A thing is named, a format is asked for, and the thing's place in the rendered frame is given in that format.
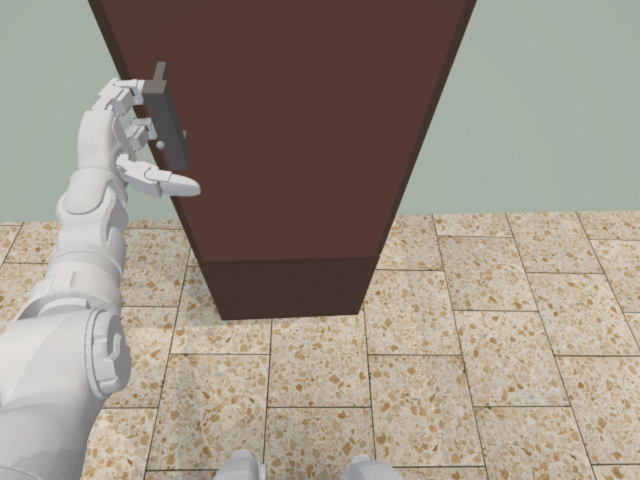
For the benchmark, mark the robot right thigh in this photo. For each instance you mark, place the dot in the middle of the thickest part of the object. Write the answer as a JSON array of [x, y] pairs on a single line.
[[370, 470]]

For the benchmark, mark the left robot upper arm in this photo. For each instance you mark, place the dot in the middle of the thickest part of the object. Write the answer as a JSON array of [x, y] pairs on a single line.
[[56, 373]]

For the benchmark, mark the robot left hand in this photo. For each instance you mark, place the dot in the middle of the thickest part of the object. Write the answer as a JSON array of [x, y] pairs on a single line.
[[102, 140]]

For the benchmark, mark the cupboard door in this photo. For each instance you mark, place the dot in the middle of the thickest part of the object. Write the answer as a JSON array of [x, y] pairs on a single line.
[[301, 115]]

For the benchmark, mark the right robot shin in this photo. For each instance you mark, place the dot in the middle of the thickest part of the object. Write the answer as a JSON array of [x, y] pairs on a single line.
[[359, 458]]

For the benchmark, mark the robot left forearm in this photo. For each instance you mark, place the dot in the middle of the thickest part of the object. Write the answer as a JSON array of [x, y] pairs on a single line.
[[86, 267]]

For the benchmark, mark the handle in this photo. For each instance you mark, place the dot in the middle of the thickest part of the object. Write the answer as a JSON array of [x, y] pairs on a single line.
[[158, 100]]

